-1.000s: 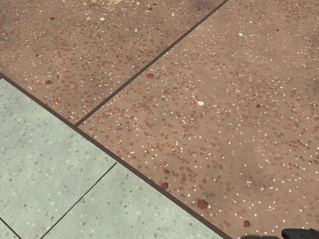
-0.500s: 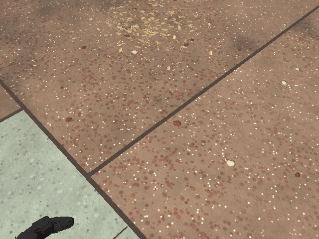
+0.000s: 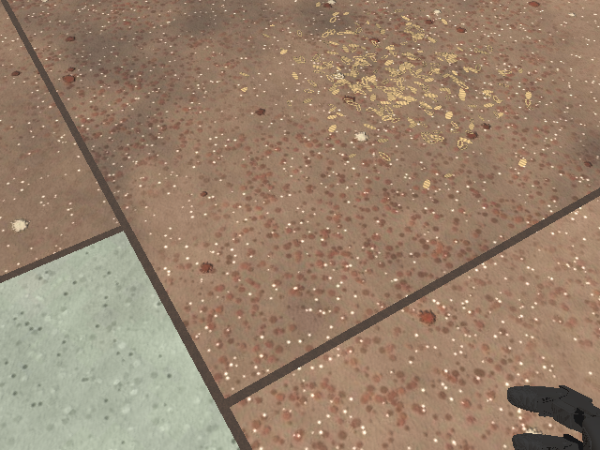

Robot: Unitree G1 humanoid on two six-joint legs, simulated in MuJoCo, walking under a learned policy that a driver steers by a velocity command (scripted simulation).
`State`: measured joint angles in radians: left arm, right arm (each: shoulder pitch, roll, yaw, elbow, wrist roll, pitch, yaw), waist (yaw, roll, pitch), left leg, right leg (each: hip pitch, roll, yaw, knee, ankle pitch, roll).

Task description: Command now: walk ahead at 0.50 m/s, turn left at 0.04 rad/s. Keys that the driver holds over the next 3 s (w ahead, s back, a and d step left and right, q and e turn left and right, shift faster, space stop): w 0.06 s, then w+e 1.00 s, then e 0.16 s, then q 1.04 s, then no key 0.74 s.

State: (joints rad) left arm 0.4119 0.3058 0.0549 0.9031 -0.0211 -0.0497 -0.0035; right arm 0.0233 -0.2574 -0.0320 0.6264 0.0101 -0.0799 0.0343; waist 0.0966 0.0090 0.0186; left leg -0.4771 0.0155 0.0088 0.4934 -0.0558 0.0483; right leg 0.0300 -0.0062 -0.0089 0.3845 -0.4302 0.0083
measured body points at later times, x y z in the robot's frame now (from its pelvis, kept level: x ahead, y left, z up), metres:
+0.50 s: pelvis +0.27 -0.01 +0.00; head +0.30 -0.02 +0.45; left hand +0.51 +0.18 -0.09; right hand +0.23 -0.30 -0.13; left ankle +0.12 +0.11 -0.72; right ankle +0.40 -0.15 -0.71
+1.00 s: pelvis +0.56 -0.08 +0.00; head +0.58 -0.09 +0.45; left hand +0.73 +0.17 -0.11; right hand +0.66 -0.40 -0.07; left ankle +0.73 -0.03 -0.73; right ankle +0.40 -0.14 -0.73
